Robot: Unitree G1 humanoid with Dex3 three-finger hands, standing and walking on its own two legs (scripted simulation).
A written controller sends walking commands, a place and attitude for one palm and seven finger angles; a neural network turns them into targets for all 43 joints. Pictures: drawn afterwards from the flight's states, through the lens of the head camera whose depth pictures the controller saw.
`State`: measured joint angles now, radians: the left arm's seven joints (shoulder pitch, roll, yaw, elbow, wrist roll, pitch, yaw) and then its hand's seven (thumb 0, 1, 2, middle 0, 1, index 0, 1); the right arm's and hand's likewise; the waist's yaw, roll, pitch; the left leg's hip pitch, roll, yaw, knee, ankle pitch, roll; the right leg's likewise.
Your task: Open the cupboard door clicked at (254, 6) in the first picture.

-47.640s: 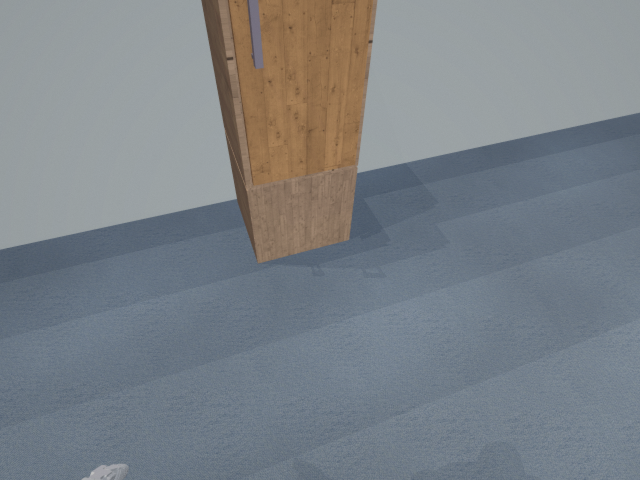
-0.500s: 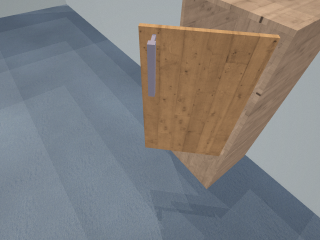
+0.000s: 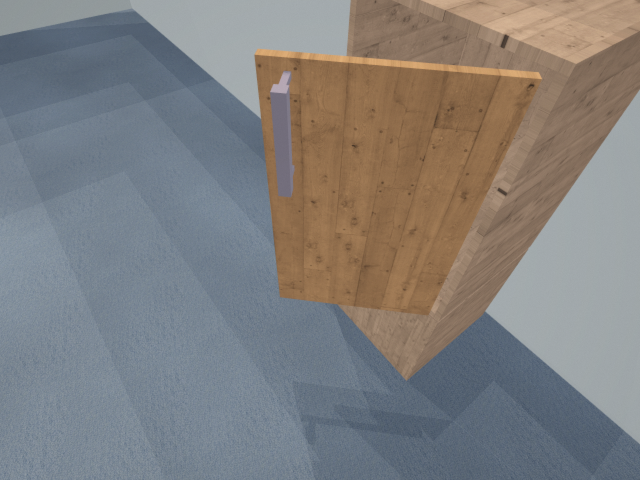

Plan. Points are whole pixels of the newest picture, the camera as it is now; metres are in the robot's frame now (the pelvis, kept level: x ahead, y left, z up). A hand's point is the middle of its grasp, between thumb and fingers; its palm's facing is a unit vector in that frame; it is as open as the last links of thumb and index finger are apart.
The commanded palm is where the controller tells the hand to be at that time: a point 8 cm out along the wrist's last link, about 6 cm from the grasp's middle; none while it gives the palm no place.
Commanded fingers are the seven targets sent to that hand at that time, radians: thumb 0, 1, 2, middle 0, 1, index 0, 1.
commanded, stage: come to a stop and stand still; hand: left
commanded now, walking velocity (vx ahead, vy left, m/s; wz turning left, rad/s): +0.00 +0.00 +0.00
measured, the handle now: (285, 138) +0.53 +0.09 +0.14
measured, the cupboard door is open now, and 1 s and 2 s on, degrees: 45 45 45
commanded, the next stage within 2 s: look again from close up in 0.18 s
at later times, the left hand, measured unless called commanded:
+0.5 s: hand out of the picture -0.01 +0.15 -0.18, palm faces +0.03 -0.98 -0.18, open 7.4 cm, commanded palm none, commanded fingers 0.00 0.90 0.90 -0.20 -0.30 -0.20 -0.30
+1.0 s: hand out of the picture -0.02 +0.15 -0.18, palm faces +0.03 -0.99 -0.17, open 7.4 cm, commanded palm none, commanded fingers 0.00 0.90 0.90 -0.20 -0.30 -0.20 -0.30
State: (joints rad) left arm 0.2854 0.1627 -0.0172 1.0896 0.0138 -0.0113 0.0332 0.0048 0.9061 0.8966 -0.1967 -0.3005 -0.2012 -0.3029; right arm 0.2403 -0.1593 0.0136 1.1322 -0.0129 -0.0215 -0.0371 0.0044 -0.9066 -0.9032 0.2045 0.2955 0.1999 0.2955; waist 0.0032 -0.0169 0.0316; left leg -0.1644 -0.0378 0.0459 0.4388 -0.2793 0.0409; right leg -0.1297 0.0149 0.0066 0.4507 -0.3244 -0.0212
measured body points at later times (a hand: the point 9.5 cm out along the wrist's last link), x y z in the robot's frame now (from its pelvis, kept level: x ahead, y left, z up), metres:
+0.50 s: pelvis +0.00 -0.02 +0.00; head +0.02 -0.01 +0.45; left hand -0.01 +0.20 -0.16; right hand +0.01 -0.24 -0.16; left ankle -0.03 +0.09 -0.74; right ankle -0.05 -0.11 -0.74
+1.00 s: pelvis +0.00 -0.02 +0.00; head +0.01 -0.01 +0.45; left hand -0.02 +0.20 -0.16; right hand +0.00 -0.24 -0.16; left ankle -0.03 +0.09 -0.74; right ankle -0.05 -0.11 -0.74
